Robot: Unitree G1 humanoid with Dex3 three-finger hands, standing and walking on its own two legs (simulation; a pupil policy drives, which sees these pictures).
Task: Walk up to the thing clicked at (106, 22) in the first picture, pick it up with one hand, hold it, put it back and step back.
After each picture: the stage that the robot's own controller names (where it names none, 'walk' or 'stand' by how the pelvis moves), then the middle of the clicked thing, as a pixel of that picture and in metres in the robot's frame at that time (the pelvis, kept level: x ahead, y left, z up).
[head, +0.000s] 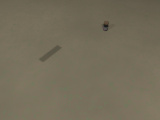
stand; (105, 25) +1.76 -0.34 -0.72
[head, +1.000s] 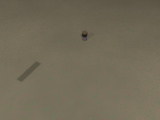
walk; (84, 35) +1.68 +0.06 -0.70
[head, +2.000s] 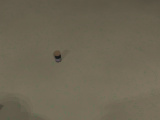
walk; (57, 56) +1.15 +0.30 -0.71
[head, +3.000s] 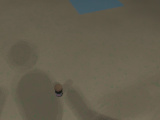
walk; (58, 90) +0.75 +0.21 -0.71
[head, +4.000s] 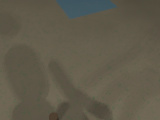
walk; (54, 119) +0.46 +0.16 -0.70
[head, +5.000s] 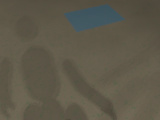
stand; out of the picture +0.38 +0.18 -0.72
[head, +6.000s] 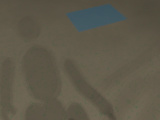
stand; out of the picture +0.39 +0.17 -0.73
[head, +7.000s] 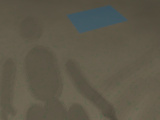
stand; out of the picture +0.39 +0.18 -0.73
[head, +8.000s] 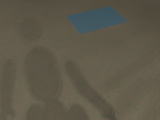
stand; out of the picture +0.39 +0.17 -0.73
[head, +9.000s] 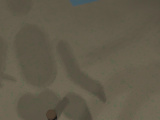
go down; (51, 116) +0.41 +0.17 -0.68
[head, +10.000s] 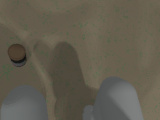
go down; (17, 56) +0.48 +0.20 -0.28
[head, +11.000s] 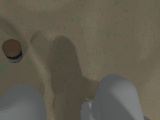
close in; (13, 51) +0.48 +0.20 -0.28
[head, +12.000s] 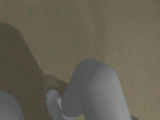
close in; out of the picture +0.47 +0.25 -0.23
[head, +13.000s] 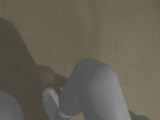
close; out of the picture +0.46 +0.24 -0.24
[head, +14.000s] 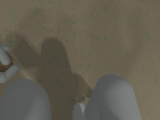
lift; (2, 66) +0.37 +0.23 -0.17
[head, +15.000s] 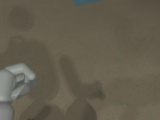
hold; out of the picture +0.37 +0.31 -0.60
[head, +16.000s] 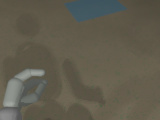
hold; out of the picture +0.35 +0.33 -0.68
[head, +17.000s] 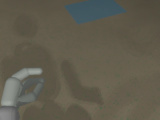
stand; out of the picture +0.34 +0.33 -0.68
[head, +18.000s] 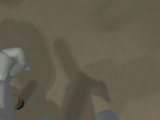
crouch; (16, 102) +0.39 +0.33 -0.52
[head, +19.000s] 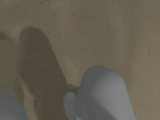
lower; out of the picture +0.40 +0.37 -0.26
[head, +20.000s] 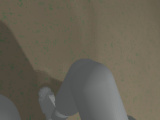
lower; out of the picture +0.37 +0.40 -0.24
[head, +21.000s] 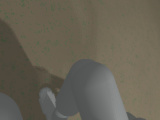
lower; out of the picture +0.37 +0.40 -0.24
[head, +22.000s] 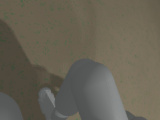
lower; out of the picture +0.37 +0.40 -0.24
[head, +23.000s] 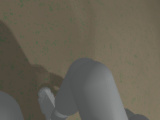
lower; out of the picture +0.37 +0.39 -0.24
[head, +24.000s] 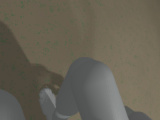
loosen; out of the picture +0.37 +0.39 -0.23
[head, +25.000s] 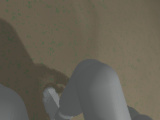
stand; out of the picture +0.36 +0.44 -0.22
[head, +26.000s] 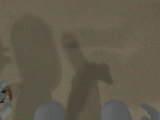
walk; out of the picture +0.35 +0.43 -0.48
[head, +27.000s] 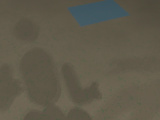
stand; out of the picture +0.25 +0.41 -0.69
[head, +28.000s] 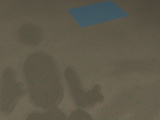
stand; out of the picture +0.23 +0.41 -0.69
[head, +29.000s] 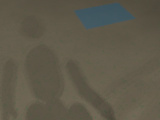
stand; out of the picture +0.18 +0.39 -0.74
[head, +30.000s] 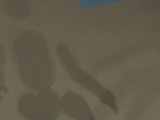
walk; out of the picture +0.17 +0.35 -0.72
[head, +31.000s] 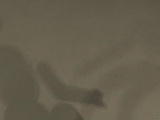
walk; out of the picture +0.28 +0.32 -0.72
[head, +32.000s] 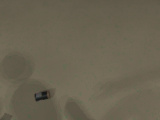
walk; (42, 96) +0.60 +0.37 -0.72
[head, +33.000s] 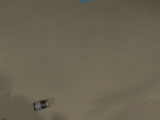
stand; (41, 105) +0.61 +0.34 -0.73
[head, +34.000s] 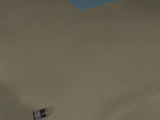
stand; (40, 114) +0.59 +0.36 -0.75
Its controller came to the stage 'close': yes
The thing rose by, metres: 0.26
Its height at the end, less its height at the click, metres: -0.02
